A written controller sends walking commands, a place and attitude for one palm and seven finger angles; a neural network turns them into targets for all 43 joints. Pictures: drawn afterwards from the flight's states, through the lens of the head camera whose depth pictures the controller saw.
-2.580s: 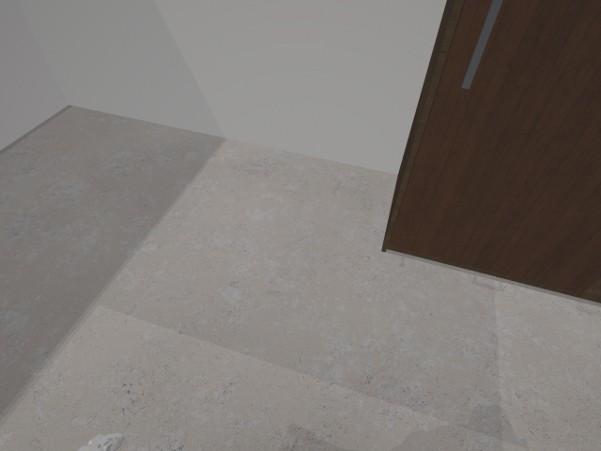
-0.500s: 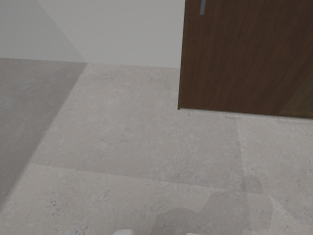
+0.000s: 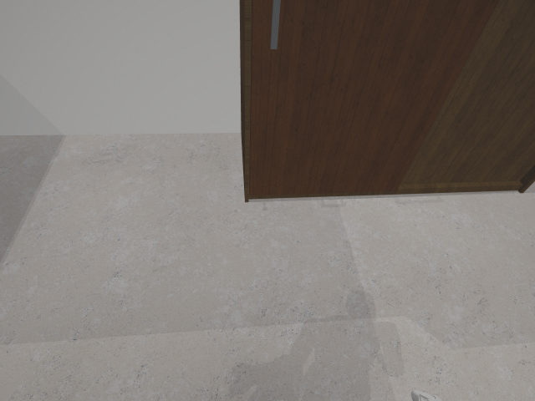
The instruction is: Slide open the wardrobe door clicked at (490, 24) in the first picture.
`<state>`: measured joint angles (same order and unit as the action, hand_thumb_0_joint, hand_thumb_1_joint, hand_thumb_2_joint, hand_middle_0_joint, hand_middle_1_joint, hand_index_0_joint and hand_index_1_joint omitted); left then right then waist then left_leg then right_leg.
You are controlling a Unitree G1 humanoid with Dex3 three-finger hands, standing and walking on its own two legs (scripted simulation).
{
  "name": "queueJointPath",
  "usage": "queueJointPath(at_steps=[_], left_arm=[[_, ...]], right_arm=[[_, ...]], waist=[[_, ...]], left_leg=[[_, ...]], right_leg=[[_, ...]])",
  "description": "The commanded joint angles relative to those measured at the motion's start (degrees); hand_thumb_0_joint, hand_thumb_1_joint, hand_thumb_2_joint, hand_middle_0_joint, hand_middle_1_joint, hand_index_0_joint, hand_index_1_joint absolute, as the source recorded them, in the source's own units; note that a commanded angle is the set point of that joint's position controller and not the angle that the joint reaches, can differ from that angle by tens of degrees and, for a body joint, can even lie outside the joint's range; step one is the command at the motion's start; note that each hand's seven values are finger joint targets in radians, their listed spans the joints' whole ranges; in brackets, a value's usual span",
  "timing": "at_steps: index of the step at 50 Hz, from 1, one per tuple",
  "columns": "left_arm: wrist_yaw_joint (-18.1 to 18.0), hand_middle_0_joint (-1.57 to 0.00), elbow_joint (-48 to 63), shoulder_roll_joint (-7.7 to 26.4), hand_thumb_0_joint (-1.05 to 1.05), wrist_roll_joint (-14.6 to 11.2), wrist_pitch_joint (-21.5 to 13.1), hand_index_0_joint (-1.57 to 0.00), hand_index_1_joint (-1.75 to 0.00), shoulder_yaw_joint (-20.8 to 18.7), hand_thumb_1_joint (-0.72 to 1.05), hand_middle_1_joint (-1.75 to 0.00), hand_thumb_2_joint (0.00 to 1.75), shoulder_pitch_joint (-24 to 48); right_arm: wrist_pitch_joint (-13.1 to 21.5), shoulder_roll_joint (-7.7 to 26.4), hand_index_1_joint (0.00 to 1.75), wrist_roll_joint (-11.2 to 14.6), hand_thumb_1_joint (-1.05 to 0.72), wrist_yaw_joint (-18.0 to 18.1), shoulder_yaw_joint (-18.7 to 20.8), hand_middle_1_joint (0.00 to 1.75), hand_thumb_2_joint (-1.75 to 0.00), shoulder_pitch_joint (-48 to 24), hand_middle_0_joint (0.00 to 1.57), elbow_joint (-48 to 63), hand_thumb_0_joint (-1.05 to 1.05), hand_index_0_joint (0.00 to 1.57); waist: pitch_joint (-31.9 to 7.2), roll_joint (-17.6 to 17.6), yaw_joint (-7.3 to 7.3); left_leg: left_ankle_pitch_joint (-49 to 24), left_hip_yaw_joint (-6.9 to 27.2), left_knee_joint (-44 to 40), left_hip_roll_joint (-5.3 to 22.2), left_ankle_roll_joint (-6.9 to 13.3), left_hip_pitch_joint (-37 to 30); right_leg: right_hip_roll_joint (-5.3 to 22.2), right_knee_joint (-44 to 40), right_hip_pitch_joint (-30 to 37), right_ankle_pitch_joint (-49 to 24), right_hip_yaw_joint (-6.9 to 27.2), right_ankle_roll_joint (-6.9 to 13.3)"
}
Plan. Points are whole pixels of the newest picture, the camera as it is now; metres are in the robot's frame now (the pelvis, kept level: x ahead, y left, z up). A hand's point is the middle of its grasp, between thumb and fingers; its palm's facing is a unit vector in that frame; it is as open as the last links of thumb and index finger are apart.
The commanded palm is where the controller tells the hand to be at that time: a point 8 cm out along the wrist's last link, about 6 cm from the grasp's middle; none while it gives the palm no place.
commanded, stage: walk to a spot facing it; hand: left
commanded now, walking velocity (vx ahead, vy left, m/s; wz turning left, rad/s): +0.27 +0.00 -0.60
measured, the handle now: out of the picture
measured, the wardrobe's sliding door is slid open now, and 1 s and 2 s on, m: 0.00 0.00 0.00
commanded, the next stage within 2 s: turn to face it in 1.08 s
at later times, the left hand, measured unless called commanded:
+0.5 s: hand (235, 307) +0.33 +0.10 -0.19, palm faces -0.41 -0.91 -0.10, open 7.4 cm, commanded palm none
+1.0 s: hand (244, 232) +0.51 +0.11 -0.19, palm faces -0.47 -0.86 -0.22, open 7.4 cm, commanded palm none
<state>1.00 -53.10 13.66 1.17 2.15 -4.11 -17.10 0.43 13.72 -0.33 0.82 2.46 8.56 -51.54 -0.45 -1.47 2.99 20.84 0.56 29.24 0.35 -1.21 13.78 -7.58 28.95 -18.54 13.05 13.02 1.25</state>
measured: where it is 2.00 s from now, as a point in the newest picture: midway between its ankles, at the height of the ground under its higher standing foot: (302, 343)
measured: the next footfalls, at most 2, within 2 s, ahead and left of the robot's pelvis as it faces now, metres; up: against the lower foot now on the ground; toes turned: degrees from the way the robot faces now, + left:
right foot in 0.52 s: +0.25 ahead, -0.15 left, +0.00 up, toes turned -28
left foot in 0.94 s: +0.54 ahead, -0.01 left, +0.00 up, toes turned -27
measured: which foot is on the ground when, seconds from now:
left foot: down 0.00-0.52, up 0.54-0.92, down 0.94-1.00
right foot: down 0.00-0.00, up 0.02-0.50, down 0.52-0.96, up 0.98-1.00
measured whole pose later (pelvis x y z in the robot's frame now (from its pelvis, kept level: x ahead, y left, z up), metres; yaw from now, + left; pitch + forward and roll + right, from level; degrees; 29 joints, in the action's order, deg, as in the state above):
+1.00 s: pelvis +0.38 -0.06 -0.01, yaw -37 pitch +1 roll -1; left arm 0.3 -56.2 14.4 0.2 0.1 -5.3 -17.0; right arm 3.1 9.3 -1.3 0.1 0.5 3.3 -49.6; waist 3.3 -2.8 4.3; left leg 13.6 -7.8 38.0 6.3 -0.2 23.5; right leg -2.3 52.8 -16.4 31.2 4.9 -0.5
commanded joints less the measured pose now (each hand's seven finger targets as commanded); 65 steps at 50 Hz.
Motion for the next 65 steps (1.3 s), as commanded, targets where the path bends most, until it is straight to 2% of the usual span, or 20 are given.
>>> queueJointPath(at_steps=[1,3,7,18,21,23,25,26,27,28,31,35,43,45,46,48,49,52,55,65], left_arm=[[0.5,-0.2,9.5,6.7,0.0,0.1,-2.2,-0.2,-0.3,-1.9,0.9,-0.3,0.9,9.6],[1.5,-0.2,6.9,7.7,0.0,1.2,-1.7,-0.2,-0.3,-3.2,0.9,-0.3,0.9,7.3],[2.4,-0.2,4.1,3.3,0.0,1.2,-0.8,-0.2,-0.3,-2.2,0.9,-0.3,0.9,3.0],[3.0,-0.2,7.6,-0.3,0.0,0.6,-1.3,-0.2,-0.3,0.5,0.9,-0.3,0.9,19.6],[2.7,-0.2,6.8,0.1,0.0,0.5,-1.9,-0.2,-0.3,0.8,0.9,-0.3,0.9,18.3],[2.2,-0.2,4.6,2.1,0.0,0.6,-2.6,-0.2,-0.3,-0.1,0.9,-0.3,0.9,11.1],[1.5,-0.2,-0.2,7.9,0.0,0.9,-4.1,-0.2,-0.3,-2.0,0.9,-0.3,0.9,-4.7],[0.4,-0.2,-1.3,13.9,0.0,0.4,-4.5,-0.2,-0.3,-3.0,0.9,-0.3,0.9,-11.1],[-0.4,-0.2,-1.3,16.6,0.0,-1.1,-3.9,-0.2,-0.3,-3.6,0.9,-0.3,0.9,-11.3],[-0.8,-0.2,-0.6,15.5,0.0,-1.3,-3.4,-0.2,-0.3,-3.6,0.9,-0.3,0.9,-7.7],[-1.5,-0.2,1.6,9.2,0.0,-0.8,-4.6,-0.2,-0.3,-1.8,0.9,-0.3,0.9,2.2],[-1.1,-0.2,1.3,8.0,0.0,0.3,-5.7,-0.2,-0.3,-1.4,0.9,-0.3,0.9,5.4],[-0.9,-0.2,1.2,9.3,0.0,0.1,-4.8,-0.2,-0.3,-2.5,0.9,-0.3,0.9,1.1],[-1.1,-0.2,1.6,9.2,0.0,-0.3,-4.1,-0.2,-0.3,-2.7,0.9,-0.3,0.9,0.8],[-1.3,-0.2,2.0,8.1,0.0,-0.6,-3.9,-0.2,-0.3,-2.5,0.9,-0.3,0.9,1.2],[-0.8,-0.2,3.6,3.2,0.0,-1.5,-4.4,-0.2,-0.3,-1.3,0.9,-0.3,0.9,-0.7],[-1.3,-0.2,3.0,5.7,0.0,-0.8,-3.8,-0.2,-0.3,-1.7,0.9,-0.3,0.9,-1.5],[0.0,-0.2,3.9,4.5,0.0,0.1,-2.4,-0.2,-0.3,-2.0,0.9,-0.3,0.9,3.0],[0.7,-0.2,3.9,2.1,0.0,0.0,-0.2,-0.2,-0.3,-1.7,0.9,-0.3,0.9,1.0],[-0.9,-0.2,2.7,-1.4,0.0,0.3,-1.5,-0.2,-0.3,0.6,0.9,-0.3,0.9,4.5]], right_arm=[[1.4,15.8,0.3,-0.3,-0.9,1.1,3.6,0.3,-0.9,10.9,0.2,2.1,0.0,0.2],[2.0,9.8,0.3,-1.0,-0.9,0.7,1.9,0.3,-0.9,5.5,0.2,3.0,0.0,0.2],[3.5,5.9,0.3,-0.6,-0.9,1.2,0.3,0.3,-0.9,8.8,0.2,1.3,0.0,0.2],[4.3,4.1,0.3,-1.4,-0.9,2.0,0.1,0.3,-0.9,24.3,0.2,-6.8,0.0,0.2],[3.8,5.4,0.3,-1.3,-0.9,1.7,0.7,0.3,-0.9,24.3,0.2,-7.8,0.0,0.2],[3.8,7.0,0.3,-0.8,-0.9,1.6,1.3,0.3,-0.9,22.9,0.2,-7.3,0.0,0.2],[3.8,7.4,0.3,0.3,-0.9,0.8,1.2,0.3,-0.9,19.4,0.2,-5.4,0.0,0.2],[3.9,3.0,0.3,1.2,-0.9,0.3,0.5,0.3,-0.9,20.3,0.2,-3.7,0.0,0.2],[4.2,2.3,0.3,1.1,-0.9,0.9,0.6,0.3,-0.9,15.8,0.2,-1.2,0.0,0.2],[4.2,3.4,0.3,0.8,-0.9,0.9,1.0,0.3,-0.9,12.6,0.2,-0.5,0.0,0.2],[2.9,2.5,0.3,-0.7,-0.9,0.2,1.2,0.3,-0.9,9.3,0.2,-0.7,0.0,0.2],[1.0,-0.3,0.3,-1.0,-0.9,-0.1,1.0,0.3,-0.9,12.3,0.2,-0.9,0.0,0.2],[2.6,1.3,0.3,-0.6,-0.9,-0.8,1.0,0.3,-0.9,-0.2,0.2,3.9,0.0,0.2],[2.7,3.0,0.3,-0.5,-0.9,-0.1,1.4,0.3,-0.9,1.2,0.2,3.5,0.0,0.2],[2.9,5.0,0.3,-0.8,-0.9,0.4,1.9,0.3,-0.9,6.2,0.2,2.0,0.0,0.2],[2.8,14.7,0.3,-1.3,-0.9,0.7,3.5,0.3,-0.9,17.3,0.2,-0.1,0.0,0.2],[1.9,11.9,0.3,-0.9,-0.9,0.3,2.6,0.3,-0.9,14.4,0.2,0.9,0.0,0.2],[2.0,6.6,0.3,-1.2,-0.9,0.6,1.0,0.3,-0.9,4.9,0.2,2.8,0.0,0.2],[1.6,5.7,0.3,-1.2,-0.9,0.6,1.2,0.3,-0.9,3.0,0.2,2.5,0.0,0.2],[1.0,6.1,0.3,-1.6,-0.9,0.1,1.8,0.3,-0.9,8.2,0.2,-2.4,0.0,0.2]], waist=[[3.9,16.1,-7.75],[8.6,8.5,-3.37],[7.7,9.2,-1.7],[9.8,9.1,-7.46],[6.9,11.3,-6.15],[1.9,12.7,-2.61],[-8.2,7.7,5.45],[-16.1,-5.7,6.71],[-18.7,-6.7,6.13],[-11.7,-1.9,4.86],[-0.5,6.6,-1.03],[1.6,-0.1,-5.64],[-0.6,-8.8,-1.31],[-2.2,-8.2,-2.62],[-5.0,-3.5,-5.1],[-16.0,19.4,-8.41],[-13.5,11.5,-7.16],[-0.4,12.3,-4.36],[0.8,13.4,-2.32],[-1.3,11.9,-4.21]], left_leg=[[23.7,30.3,-23.5,29.7,8.8,-14.3],[18.5,20.5,-24.0,22.4,7.0,-4.7],[-4.8,2.2,-19.8,13.9,1.9,-6.1],[-40.1,-7.7,-13.5,17.5,6.2,-22.0],[-59.6,-13.5,-6.6,16.9,5.7,-23.2],[-71.1,-15.8,3.4,17.1,4.4,-21.2],[-51.6,-16.4,27.1,16.5,1.1,-2.7],[5.6,-15.0,46.9,6.7,-1.9,16.6],[14.7,-6.2,59.2,4.2,-1.4,24.5],[8.2,-2.3,58.9,7.3,-0.3,25.6],[0.6,-0.6,49.2,11.3,-1.3,20.7],[-2.0,-3.3,36.4,10.0,-3.3,15.6],[-6.1,-6.7,10.8,4.0,-3.3,11.6],[-8.6,-7.3,3.0,3.0,-2.8,4.6],[-15.8,-6.0,-3.3,5.2,-1.8,-8.0],[-53.1,18.8,-2.8,33.4,10.5,-29.1],[-47.1,13.9,-3.9,32.7,12.1,-21.9],[-38.5,3.1,-7.8,25.4,8.1,-7.6],[-32.9,-7.9,-8.9,20.4,5.6,-2.4],[-33.3,-8.6,-5.7,18.9,7.8,-5.5]], right_leg=[[6.0,24.2,-29.0,16.9,-6.3,-1.9],[7.4,33.4,-24.9,8.0,-8.0,-2.9],[7.9,42.3,-24.0,-2.5,-10.9,-3.5],[10.7,23.0,-28.7,-1.4,-19.8,-2.3],[6.4,12.7,-18.3,2.4,-25.2,0.4],[3.8,8.5,-6.7,2.3,-26.0,2.6],[8.5,1.2,25.1,-6.4,-19.6,6.5],[26.8,0.0,41.1,-17.0,7.9,14.2],[32.8,-5.0,42.1,-22.6,21.8,18.9],[31.6,-8.2,33.8,-14.3,16.4,18.9],[25.6,-11.1,10.6,-13.7,5.9,13.7],[19.0,-11.5,-0.9,-20.4,-3.8,10.8],[15.6,-3.3,8.0,-27.7,-0.1,7.8],[14.5,1.9,8.7,-31.5,0.5,6.1],[12.7,9.1,2.5,-28.5,-0.8,3.9],[3.6,40.3,-16.6,24.9,-11.9,-2.5],[7.4,46.2,-15.1,24.9,-9.9,-2.7],[11.6,47.2,-17.0,16.2,-12.2,-4.2],[11.7,41.6,-12.2,10.8,-15.6,-4.5],[10.7,8.4,-0.5,3.5,-19.5,-3.7]])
